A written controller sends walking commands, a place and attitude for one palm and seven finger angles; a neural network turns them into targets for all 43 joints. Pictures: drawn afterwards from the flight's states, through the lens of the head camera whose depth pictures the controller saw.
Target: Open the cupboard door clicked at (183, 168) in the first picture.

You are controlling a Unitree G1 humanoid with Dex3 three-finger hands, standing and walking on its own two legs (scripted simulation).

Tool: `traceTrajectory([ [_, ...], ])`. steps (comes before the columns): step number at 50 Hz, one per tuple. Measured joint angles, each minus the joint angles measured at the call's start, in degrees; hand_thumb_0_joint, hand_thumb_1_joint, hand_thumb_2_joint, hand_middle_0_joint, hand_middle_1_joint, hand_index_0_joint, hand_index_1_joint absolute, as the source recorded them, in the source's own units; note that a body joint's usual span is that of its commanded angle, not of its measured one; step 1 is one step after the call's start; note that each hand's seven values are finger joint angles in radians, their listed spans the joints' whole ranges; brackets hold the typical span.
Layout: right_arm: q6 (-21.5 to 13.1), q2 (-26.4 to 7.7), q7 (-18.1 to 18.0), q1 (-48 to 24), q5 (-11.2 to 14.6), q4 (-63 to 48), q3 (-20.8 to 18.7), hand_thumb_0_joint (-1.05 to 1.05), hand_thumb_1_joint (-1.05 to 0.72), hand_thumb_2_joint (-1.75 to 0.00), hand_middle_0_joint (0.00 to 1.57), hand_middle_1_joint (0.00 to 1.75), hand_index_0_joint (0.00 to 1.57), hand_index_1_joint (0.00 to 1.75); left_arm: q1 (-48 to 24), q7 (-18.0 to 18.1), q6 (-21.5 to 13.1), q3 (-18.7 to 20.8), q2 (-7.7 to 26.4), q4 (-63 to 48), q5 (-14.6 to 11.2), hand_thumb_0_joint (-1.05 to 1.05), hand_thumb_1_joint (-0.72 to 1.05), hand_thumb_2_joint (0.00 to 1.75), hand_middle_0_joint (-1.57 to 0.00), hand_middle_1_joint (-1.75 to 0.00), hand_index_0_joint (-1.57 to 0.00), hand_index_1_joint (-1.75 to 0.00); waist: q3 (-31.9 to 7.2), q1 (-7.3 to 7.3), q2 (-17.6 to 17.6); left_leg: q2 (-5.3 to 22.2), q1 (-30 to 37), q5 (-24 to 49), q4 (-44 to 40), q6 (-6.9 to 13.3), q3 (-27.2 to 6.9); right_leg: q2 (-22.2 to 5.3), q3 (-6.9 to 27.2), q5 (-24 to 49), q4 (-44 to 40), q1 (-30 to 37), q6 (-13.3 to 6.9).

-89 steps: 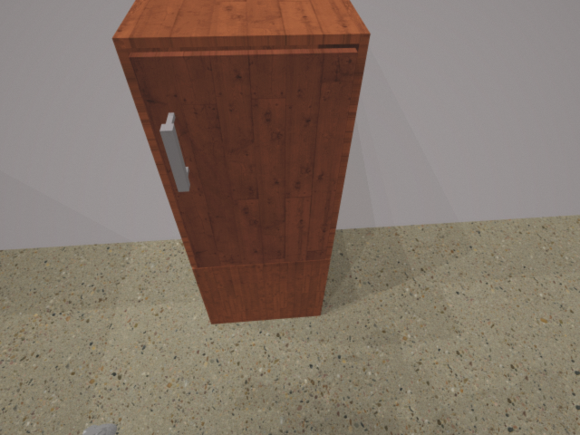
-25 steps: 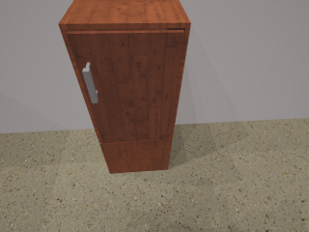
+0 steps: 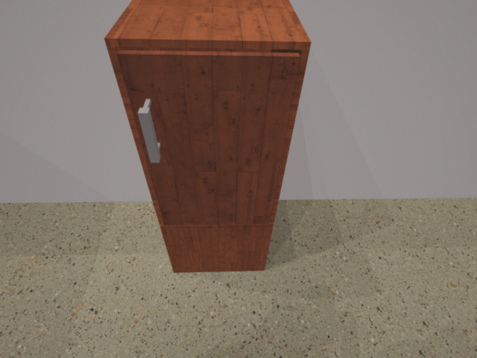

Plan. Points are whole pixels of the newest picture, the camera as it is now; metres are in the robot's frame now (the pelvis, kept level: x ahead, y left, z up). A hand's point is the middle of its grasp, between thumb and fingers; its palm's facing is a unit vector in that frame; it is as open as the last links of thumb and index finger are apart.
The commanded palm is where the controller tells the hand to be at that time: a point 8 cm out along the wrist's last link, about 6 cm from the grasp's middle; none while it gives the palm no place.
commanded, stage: shuffle to correct the standing spot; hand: left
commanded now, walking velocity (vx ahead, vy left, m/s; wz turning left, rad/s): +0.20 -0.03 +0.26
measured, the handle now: (151, 131) +0.57 +0.25 +0.06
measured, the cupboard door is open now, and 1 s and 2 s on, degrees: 0 0 0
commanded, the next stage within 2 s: come to a stop and stand still in 0.02 s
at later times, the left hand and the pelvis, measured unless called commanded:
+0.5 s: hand out of the picture +0.15 +0.19 -0.18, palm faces +0.10 -0.96 -0.26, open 7.3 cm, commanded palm none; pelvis +0.09 -0.01 -0.01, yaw +5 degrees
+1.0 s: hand out of the picture +0.01 +0.23 -0.18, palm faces +0.15 -0.97 -0.21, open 7.3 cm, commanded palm none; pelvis +0.04 +0.03 +0.00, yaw +4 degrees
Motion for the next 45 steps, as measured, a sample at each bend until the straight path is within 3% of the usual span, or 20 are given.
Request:
traceTrajectory([
  [2,0.02,0.98,0.01,1.65,-0.01,0.01,-0.10,0.01,-0.91,-0.90,0.20,0.30,0.20,0.30,1.72,-0.05,-0.19,0.22,-1.03,0.01,-0.02,0.00,0.91,0.90,-0.20,-0.30,-0.20,-0.30,0.15,0.12,0.20,0.06,-1.02,-2.14,3.09,0.36,-0.59,0.10,-0.69,-1.47,1.23,0.09,0.07],
  [6,-0.65,3.27,-0.10,4.50,0.10,0.12,-0.53,0.01,-0.91,-0.90,0.20,0.30,0.20,0.30,5.37,0.10,-0.43,0.91,-2.27,0.76,0.05,0.00,0.91,0.90,-0.20,-0.30,-0.20,-0.30,0.65,0.01,-1.39,-0.31,-0.92,-5.56,6.25,1.06,1.49,-1.31,-1.41,-5.29,4.83,0.36,0.81],
  [10,-3.03,5.57,-1.42,6.87,-0.26,-0.11,-0.61,0.01,-0.91,-0.90,0.20,0.30,0.20,0.30,6.40,0.62,0.59,1.10,-2.93,2.51,0.09,0.00,0.91,0.90,-0.20,-0.30,-0.20,-0.30,1.79,-0.80,-2.66,-1.26,1.98,-6.05,3.69,1.89,2.50,-1.65,-0.62,-11.64,23.70,-7.57,0.07],
  [12,-3.16,6.75,-2.19,8.07,-0.21,0.11,-0.26,0.01,-0.91,-0.90,0.20,0.30,0.20,0.30,4.95,0.88,0.79,1.29,-3.08,2.29,-0.15,0.00,0.91,0.90,-0.20,-0.30,-0.20,-0.30,3.00,-1.30,-2.70,-1.47,3.94,-4.83,0.56,1.94,1.92,-1.84,-0.82,-11.47,27.51,-11.26,0.31],
  [17,-1.66,8.17,-2.80,8.73,0.38,1.25,-0.52,0.01,-0.91,-0.90,0.20,0.30,0.20,0.30,-0.42,1.30,0.68,1.36,-3.69,-1.31,-0.59,0.00,0.91,0.90,-0.20,-0.30,-0.20,-0.30,6.35,-1.45,-1.42,-1.42,6.94,-3.46,-3.71,1.05,0.32,-2.79,-1.02,-2.05,14.88,-14.16,0.69],
  [20,-0.76,8.17,-2.69,8.44,0.78,1.00,-1.65,0.01,-0.91,-0.90,0.20,0.30,0.20,0.30,-2.26,1.56,-0.06,1.82,-2.92,-3.45,-0.35,0.00,0.92,0.90,-0.20,-0.30,-0.20,-0.30,7.34,-1.39,-1.05,-1.33,7.16,-5.79,-1.05,0.11,0.10,-2.86,-1.69,8.29,7.03,-12.67,-0.05],
  [25,1.09,5.48,-2.51,3.85,1.42,-0.73,-3.97,0.01,-0.91,-0.90,0.20,0.30,0.20,0.30,-5.73,2.53,-1.09,2.11,-3.26,-5.20,0.14,0.00,0.92,0.90,-0.20,-0.30,-0.20,-0.30,7.84,-2.10,0.93,-1.19,-4.31,-14.39,25.04,-0.13,0.59,-2.88,-3.97,3.84,8.39,-11.90,-1.57],
  [28,1.80,3.45,-2.29,-0.18,1.08,-2.61,-4.75,0.01,-0.91,-0.90,0.20,0.30,0.20,0.30,-7.23,2.81,-0.38,1.95,-3.85,-6.35,0.50,0.00,0.92,0.90,-0.20,-0.30,-0.20,-0.30,7.62,-1.48,1.18,-0.90,-9.44,-14.31,31.67,-0.61,1.95,-3.25,-4.13,5.34,6.56,-11.34,-1.34],
  [34,1.59,1.33,-1.17,-6.05,0.54,-7.14,-4.91,0.01,-0.92,-0.90,0.19,0.30,0.20,0.30,-7.07,2.21,0.65,1.87,-3.67,-8.03,1.07,0.00,0.91,0.90,-0.21,-0.30,-0.20,-0.30,5.86,0.01,-0.12,0.22,-10.81,-10.81,24.10,-1.24,3.82,-4.04,-3.29,7.93,4.67,-12.06,-0.43],
  [38,0.27,1.38,-0.71,-6.44,0.57,-9.38,-4.19,0.00,-0.92,-0.90,0.19,0.30,0.19,0.30,-4.79,1.75,1.48,2.10,-2.63,-8.22,0.76,0.00,0.91,0.90,-0.21,-0.30,-0.20,-0.30,3.95,0.55,-1.21,0.76,-4.80,-3.80,7.83,-0.75,4.71,-4.09,-2.64,8.43,5.99,-13.45,0.94],
  [42,0.15,3.44,-0.71,-4.24,-0.28,-9.59,-2.87,0.00,-0.92,-0.90,0.19,0.30,0.20,0.30,-2.76,1.58,3.38,2.72,-1.11,-6.64,0.41,0.00,0.91,0.90,-0.21,-0.30,-0.20,-0.30,2.76,0.65,-3.15,-0.10,-4.10,-0.16,5.16,1.86,5.05,-2.46,1.13,-3.16,15.11,-15.72,1.43],
  [45,0.53,4.78,-0.98,-2.46,-0.24,-8.33,-1.71,0.00,-0.91,-0.90,0.20,0.30,0.20,0.30,-0.56,1.30,3.19,2.85,-0.44,-5.67,0.56,0.00,0.91,0.90,-0.20,-0.30,-0.20,-0.30,1.90,1.32,-3.49,-0.53,-2.85,2.78,0.50,2.44,4.98,-1.23,2.68,-3.99,23.32,-16.11,1.66],
])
